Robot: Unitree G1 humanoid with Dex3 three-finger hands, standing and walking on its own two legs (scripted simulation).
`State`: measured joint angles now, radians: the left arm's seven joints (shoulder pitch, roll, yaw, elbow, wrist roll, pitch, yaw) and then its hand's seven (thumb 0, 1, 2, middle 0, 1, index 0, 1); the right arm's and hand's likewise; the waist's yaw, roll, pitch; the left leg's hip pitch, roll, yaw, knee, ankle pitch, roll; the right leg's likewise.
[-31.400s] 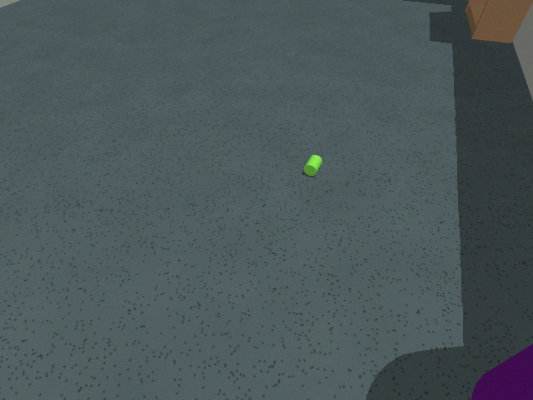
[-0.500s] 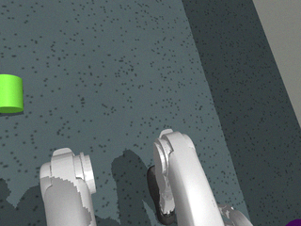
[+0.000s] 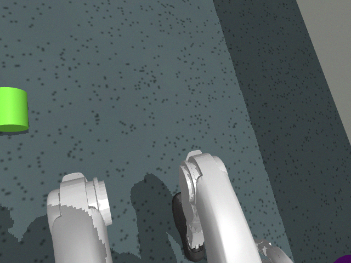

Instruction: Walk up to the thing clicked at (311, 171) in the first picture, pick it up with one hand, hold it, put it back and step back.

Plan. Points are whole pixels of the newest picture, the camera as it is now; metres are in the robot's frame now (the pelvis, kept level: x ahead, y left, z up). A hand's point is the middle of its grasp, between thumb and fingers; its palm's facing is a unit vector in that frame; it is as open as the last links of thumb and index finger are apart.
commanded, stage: rise first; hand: left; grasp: from above
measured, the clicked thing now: (10, 110) +0.50 +0.34 -0.29
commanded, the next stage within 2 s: approach in 0.16 s
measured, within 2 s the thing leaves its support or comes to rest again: neither
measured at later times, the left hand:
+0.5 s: hand out of the picture +0.45 +0.36 -0.16, palm faces -0.49 -0.04 -0.87, open 14.2 cm
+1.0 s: hand out of the picture +0.47 +0.35 -0.17, palm faces -0.57 -0.05 -0.82, open 14.1 cm
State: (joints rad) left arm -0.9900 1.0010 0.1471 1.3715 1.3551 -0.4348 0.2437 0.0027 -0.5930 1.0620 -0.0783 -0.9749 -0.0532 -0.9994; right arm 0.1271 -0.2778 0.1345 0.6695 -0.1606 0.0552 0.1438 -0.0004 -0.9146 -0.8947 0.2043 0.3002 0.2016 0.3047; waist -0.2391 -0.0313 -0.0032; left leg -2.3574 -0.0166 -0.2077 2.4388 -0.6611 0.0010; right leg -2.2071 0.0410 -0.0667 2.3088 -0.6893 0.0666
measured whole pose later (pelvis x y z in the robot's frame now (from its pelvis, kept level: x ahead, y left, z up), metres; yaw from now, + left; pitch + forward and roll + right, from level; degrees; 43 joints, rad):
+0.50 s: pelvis +0.00 +0.00 +0.00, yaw +0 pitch +31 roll -13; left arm -1.05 0.98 0.05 1.44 1.37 -0.45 0.26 0.00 -0.55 1.02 -0.08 -1.01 -0.07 -1.01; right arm 0.12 -0.28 0.15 0.68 -0.17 0.04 0.13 0.00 -0.91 -0.89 0.20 0.30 0.20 0.30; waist -0.26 -0.05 0.01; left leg -2.36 -0.02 -0.21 2.45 -0.65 0.00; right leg -2.21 0.04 -0.06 2.32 -0.68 0.06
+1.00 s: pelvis +0.00 +0.00 +0.00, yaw +0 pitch +34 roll -12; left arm -1.07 1.00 0.07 1.47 1.28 -0.28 0.19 0.00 -0.53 1.00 -0.08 -1.01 -0.08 -1.00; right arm 0.15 -0.29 0.18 0.63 -0.14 0.02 0.12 0.00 -0.90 -0.88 0.21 0.30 0.20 0.30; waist -0.31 -0.01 0.05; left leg -2.37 0.00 -0.20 2.42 -0.66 0.00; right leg -2.23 0.05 -0.06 2.30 -0.68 0.08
